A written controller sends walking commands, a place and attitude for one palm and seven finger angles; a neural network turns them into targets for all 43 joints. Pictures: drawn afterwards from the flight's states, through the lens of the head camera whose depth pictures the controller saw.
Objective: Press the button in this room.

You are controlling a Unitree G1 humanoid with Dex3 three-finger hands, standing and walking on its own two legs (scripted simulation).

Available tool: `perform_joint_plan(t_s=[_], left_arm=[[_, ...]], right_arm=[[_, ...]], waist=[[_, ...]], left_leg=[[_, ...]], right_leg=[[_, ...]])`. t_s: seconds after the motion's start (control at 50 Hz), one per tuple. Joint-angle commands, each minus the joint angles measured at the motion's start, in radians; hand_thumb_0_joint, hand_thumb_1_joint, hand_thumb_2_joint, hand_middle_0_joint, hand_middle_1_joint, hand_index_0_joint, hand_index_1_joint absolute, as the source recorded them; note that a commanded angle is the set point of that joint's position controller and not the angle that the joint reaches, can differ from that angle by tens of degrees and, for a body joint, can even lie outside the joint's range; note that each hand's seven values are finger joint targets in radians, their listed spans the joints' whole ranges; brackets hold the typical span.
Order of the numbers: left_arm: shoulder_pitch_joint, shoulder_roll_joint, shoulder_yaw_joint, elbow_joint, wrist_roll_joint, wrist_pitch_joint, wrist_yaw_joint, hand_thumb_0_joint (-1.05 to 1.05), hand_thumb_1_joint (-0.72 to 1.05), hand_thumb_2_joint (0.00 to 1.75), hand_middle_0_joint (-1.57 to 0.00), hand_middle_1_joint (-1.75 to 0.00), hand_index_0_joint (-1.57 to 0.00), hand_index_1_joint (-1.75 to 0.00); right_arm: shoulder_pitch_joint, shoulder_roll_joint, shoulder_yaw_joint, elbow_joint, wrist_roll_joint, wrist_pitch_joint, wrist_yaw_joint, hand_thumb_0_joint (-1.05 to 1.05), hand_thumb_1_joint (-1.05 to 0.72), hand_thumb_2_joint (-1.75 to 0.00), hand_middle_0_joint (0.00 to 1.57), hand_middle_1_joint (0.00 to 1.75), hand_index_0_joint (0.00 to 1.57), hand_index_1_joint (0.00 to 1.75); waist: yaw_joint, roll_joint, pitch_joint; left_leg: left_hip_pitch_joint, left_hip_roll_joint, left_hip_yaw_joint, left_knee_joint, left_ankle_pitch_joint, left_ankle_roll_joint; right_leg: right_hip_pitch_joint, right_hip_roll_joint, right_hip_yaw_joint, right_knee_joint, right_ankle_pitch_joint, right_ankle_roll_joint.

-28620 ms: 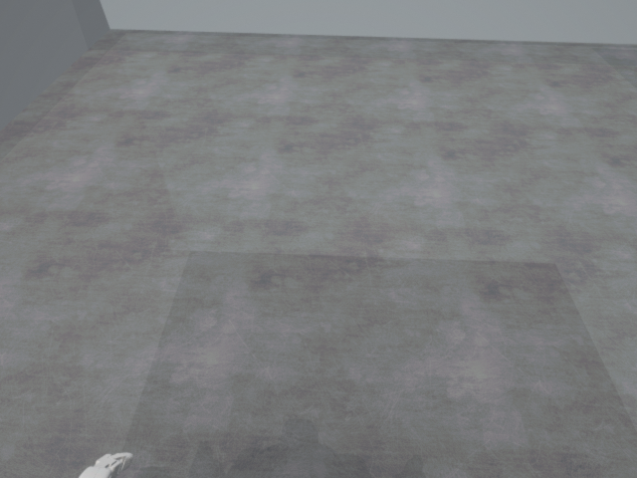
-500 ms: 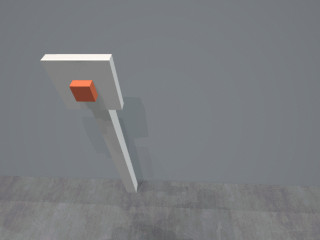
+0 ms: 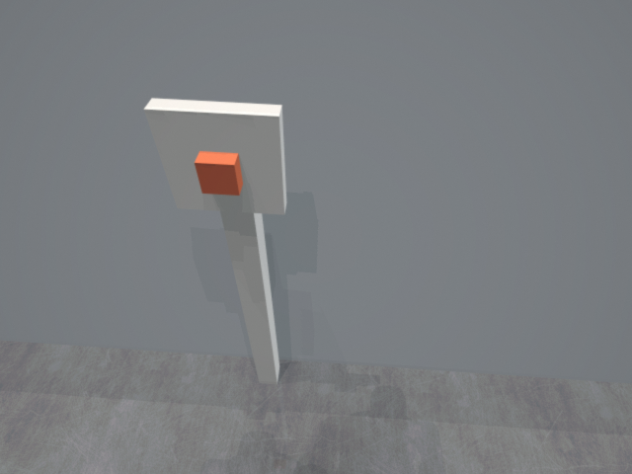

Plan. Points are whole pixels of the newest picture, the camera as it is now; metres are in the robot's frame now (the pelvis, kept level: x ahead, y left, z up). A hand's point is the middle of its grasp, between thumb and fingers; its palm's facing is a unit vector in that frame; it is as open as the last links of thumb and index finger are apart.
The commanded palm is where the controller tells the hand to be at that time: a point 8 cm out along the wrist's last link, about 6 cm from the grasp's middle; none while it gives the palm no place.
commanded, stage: come to a stop and stand still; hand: left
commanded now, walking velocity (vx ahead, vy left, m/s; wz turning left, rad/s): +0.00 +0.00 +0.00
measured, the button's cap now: (220, 172) +0.48 +0.19 +0.12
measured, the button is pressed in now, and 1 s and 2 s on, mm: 0 0 0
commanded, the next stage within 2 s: look again from close up in 0.54 s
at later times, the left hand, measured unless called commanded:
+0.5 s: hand out of the picture +0.02 +0.16 -0.17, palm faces +0.03 -0.98 -0.18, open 7.3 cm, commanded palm none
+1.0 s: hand out of the picture +0.02 +0.15 -0.17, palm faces +0.02 -0.97 -0.22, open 7.3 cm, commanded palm none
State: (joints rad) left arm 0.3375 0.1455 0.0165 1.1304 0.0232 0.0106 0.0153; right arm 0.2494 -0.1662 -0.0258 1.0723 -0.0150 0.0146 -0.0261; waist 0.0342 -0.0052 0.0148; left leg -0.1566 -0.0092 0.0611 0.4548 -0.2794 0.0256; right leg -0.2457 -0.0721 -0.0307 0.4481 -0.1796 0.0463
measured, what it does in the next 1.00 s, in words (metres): stands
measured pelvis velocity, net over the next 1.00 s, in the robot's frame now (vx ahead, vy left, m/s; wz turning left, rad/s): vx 0.02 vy -0.02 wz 0.00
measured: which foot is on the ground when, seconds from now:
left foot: down 0.00-1.00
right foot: down 0.00-1.00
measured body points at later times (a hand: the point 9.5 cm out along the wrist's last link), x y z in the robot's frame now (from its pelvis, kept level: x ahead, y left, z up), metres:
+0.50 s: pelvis +0.02 -0.01 +0.00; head +0.03 -0.01 +0.45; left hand +0.02 +0.21 -0.16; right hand -0.01 -0.21 -0.16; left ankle -0.02 +0.10 -0.74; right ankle +0.04 -0.15 -0.74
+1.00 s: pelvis +0.02 -0.02 +0.00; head +0.02 -0.04 +0.45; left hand +0.02 +0.20 -0.15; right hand +0.03 -0.25 -0.17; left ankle -0.02 +0.10 -0.74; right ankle +0.04 -0.15 -0.74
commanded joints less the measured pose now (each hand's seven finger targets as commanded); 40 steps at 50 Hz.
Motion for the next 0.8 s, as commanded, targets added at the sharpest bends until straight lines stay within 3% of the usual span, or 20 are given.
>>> perform_joint_plan(t_s=[0.0, 0.04, 0.16, 0.26, 0.6, 0.62, 0.64, 0.66, 0.68, 0.7, 0.72, 0.78], left_arm=[[0.036, 0.081, 0.006, -0.025, -0.004, -0.020, 0.014, 0.00, 0.90, 0.90, -0.20, -0.30, -0.20, -0.30], [0.038, 0.079, 0.005, -0.017, -0.005, -0.021, 0.016, 0.00, 0.90, 0.90, -0.20, -0.30, -0.20, -0.30], [0.033, 0.070, 0.003, -0.008, -0.008, -0.020, 0.022, 0.00, 0.90, 0.90, -0.20, -0.30, -0.20, -0.30], [0.028, 0.063, 0.002, -0.006, -0.009, -0.020, 0.025, 0.00, 0.90, 0.90, -0.20, -0.30, -0.20, -0.30], [0.029, 0.069, 0.004, -0.007, -0.008, -0.029, 0.026, 0.00, 0.90, 0.90, -0.20, -0.30, -0.20, -0.30], [0.070, 0.110, 0.001, 0.016, 0.000, -0.050, 0.068, 0.00, 0.90, 0.90, -0.20, -0.30, -0.20, -0.30], [0.060, 0.132, 0.006, -0.022, -0.010, -0.059, 0.058, 0.00, 0.90, 0.90, -0.20, -0.30, -0.20, -0.30], [0.015, 0.132, 0.005, -0.033, -0.008, -0.060, 0.045, 0.00, 0.90, 0.90, -0.20, -0.30, -0.20, -0.30], [0.006, 0.118, -0.003, -0.043, -0.008, -0.056, 0.036, 0.00, 0.90, 0.90, -0.20, -0.30, -0.20, -0.30], [0.001, 0.103, -0.006, -0.047, -0.008, -0.050, 0.031, 0.00, 0.90, 0.90, -0.20, -0.30, -0.20, -0.30], [0.002, 0.096, -0.008, -0.046, -0.008, -0.046, 0.028, 0.00, 0.90, 0.90, -0.20, -0.30, -0.20, -0.30], [-0.011, 0.087, -0.013, -0.048, -0.007, -0.039, 0.022, 0.00, 0.90, 0.90, -0.20, -0.30, -0.20, -0.30]], right_arm=[[0.069, -0.088, -0.008, -0.015, 0.005, -0.030, -0.004, 0.00, -0.90, -0.90, 0.20, 0.30, 0.20, 0.30], [0.076, -0.082, -0.005, -0.003, 0.005, -0.034, -0.006, 0.00, -0.90, -0.90, 0.20, 0.30, 0.20, 0.30], [0.113, -0.069, 0.001, 0.027, 0.006, -0.039, -0.011, 0.00, -0.90, -0.90, 0.20, 0.30, 0.20, 0.30], [0.138, -0.052, 0.001, 0.046, 0.005, -0.037, -0.013, 0.00, -0.90, -0.90, 0.20, 0.30, 0.20, 0.30], [0.145, -0.042, -0.002, 0.058, 0.005, -0.039, -0.017, 0.00, -0.90, -0.90, 0.20, 0.30, 0.20, 0.30], [0.049, -0.087, 0.004, -0.021, 0.013, -0.055, -0.004, 0.00, -0.90, -0.90, 0.20, 0.30, 0.20, 0.30], [0.110, -0.047, 0.005, -0.044, 0.009, -0.047, -0.002, 0.00, -0.90, -0.90, 0.20, 0.30, 0.20, 0.30], [0.090, -0.038, 0.011, -0.035, -0.001, -0.050, 0.005, 0.00, -0.90, -0.90, 0.20, 0.30, 0.20, 0.30], [0.110, -0.045, 0.015, -0.041, -0.003, -0.054, 0.005, 0.00, -0.90, -0.90, 0.20, 0.30, 0.20, 0.30], [0.118, -0.053, 0.015, -0.046, -0.004, -0.055, 0.004, 0.00, -0.90, -0.90, 0.20, 0.30, 0.20, 0.30], [0.114, -0.054, 0.017, -0.052, -0.003, -0.057, 0.002, 0.00, -0.90, -0.90, 0.20, 0.30, 0.20, 0.30], [0.114, -0.072, 0.016, -0.062, 0.000, -0.051, -0.001, 0.00, -0.90, -0.90, 0.20, 0.30, 0.20, 0.30]], waist=[[-0.021, 0.002, 0.035], [-0.018, 0.033, 0.034], [-0.018, 0.030, 0.046], [-0.020, 0.015, 0.071], [-0.031, 0.002, 0.064], [-0.009, -0.071, 0.066], [-0.046, -0.003, -0.016], [-0.036, 0.073, 0.028], [-0.039, 0.092, 0.004], [-0.040, 0.112, 0.015], [-0.036, 0.118, 0.007], [-0.036, 0.022, 0.049]], left_leg=[[-0.068, 0.125, -0.119, -0.153, 0.089, 0.006], [-0.066, 0.126, -0.114, -0.159, 0.115, 0.004], [-0.059, 0.126, -0.105, -0.153, 0.183, -0.001], [-0.065, 0.124, -0.094, -0.149, 0.177, -0.004], [-0.018, 0.123, -0.071, -0.132, 0.185, -0.010], [-0.104, 0.132, -0.037, 0.070, 0.334, -0.033], [-0.081, 0.078, -0.058, 0.000, 0.026, -0.028], [-0.096, 0.069, -0.063, -0.036, 0.015, -0.021], [-0.088, 0.088, -0.086, -0.047, 0.050, -0.014], [-0.093, 0.106, -0.098, -0.053, 0.070, -0.005], [-0.085, 0.116, -0.106, -0.060, 0.104, 0.003], [-0.108, 0.121, -0.114, -0.071, 0.084, 0.011]], right_leg=[[0.051, -0.035, 0.052, -0.067, 0.064, -0.042], [0.066, -0.037, 0.045, -0.062, 0.080, -0.042], [0.089, -0.035, 0.040, -0.054, 0.114, -0.046], [0.088, -0.033, 0.041, -0.055, 0.120, -0.048], [0.071, -0.034, 0.059, -0.069, 0.151, -0.060], [0.086, -0.086, 0.083, 0.003, 0.542, -0.063], [0.100, -0.106, 0.111, 0.000, 0.318, -0.084], [0.058, -0.083, 0.100, 0.014, 0.193, -0.088], [0.039, -0.052, 0.082, 0.010, 0.011, -0.089], [0.019, -0.031, 0.065, 0.012, -0.048, -0.085], [0.025, -0.021, 0.056, 0.021, -0.027, -0.084], [0.018, -0.016, 0.047, 0.014, -0.034, -0.080]])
